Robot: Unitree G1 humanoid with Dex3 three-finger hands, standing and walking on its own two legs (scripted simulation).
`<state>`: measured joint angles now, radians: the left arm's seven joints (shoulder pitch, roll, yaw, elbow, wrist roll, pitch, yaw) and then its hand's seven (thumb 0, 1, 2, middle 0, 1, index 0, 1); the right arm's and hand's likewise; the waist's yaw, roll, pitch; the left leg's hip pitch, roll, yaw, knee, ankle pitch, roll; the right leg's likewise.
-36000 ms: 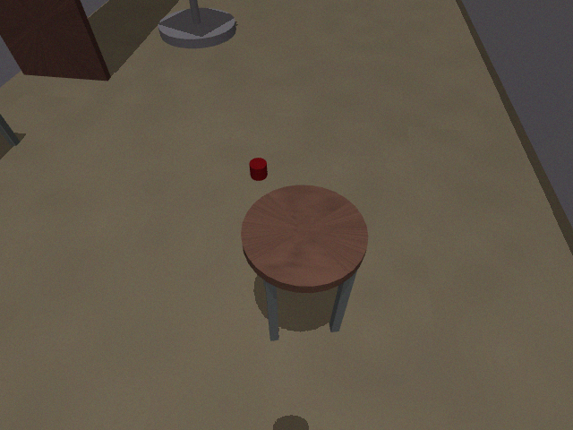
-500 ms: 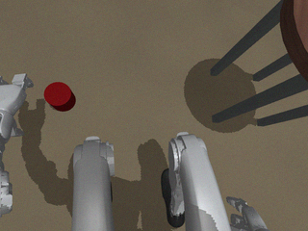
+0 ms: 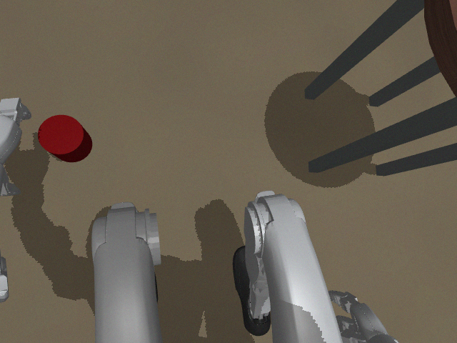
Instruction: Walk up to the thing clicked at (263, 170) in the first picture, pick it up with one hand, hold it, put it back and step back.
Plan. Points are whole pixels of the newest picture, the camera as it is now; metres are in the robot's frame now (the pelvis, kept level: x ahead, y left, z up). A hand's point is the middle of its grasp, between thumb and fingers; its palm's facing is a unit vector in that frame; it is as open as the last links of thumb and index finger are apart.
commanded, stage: rise first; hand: left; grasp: from above
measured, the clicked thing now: (67, 139) +0.48 +0.31 -0.30
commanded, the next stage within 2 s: approach in 0.04 s
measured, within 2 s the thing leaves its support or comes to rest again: neither
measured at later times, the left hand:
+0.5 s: hand (58, 125) +0.48 +0.29 -0.19, palm faces -0.39 -0.05 -0.92, open 13.9 cm
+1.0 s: hand (36, 150) +0.43 +0.32 -0.19, palm faces -0.55 -0.11 -0.83, open 13.9 cm
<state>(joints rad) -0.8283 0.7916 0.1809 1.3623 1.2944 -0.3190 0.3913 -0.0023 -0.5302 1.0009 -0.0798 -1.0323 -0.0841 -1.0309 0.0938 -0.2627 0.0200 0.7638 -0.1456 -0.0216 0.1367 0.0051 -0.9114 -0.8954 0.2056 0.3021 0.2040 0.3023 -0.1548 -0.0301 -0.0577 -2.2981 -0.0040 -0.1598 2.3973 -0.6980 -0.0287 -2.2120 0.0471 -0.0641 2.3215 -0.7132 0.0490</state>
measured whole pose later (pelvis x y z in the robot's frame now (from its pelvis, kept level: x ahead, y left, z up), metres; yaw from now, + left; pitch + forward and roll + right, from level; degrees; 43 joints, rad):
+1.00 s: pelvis +0.00 +0.00 +0.00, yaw -1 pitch +33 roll -9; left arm -0.89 0.84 0.12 1.40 1.19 -0.26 0.28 0.00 -0.50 0.95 -0.09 -1.07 -0.11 -1.06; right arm 0.17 -0.29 0.13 0.70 -0.13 0.00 0.15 0.00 -0.91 -0.89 0.21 0.30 0.20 0.30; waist -0.23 -0.02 0.03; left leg -2.30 0.00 -0.19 2.41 -0.69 -0.04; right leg -2.22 0.06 -0.09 2.32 -0.69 0.05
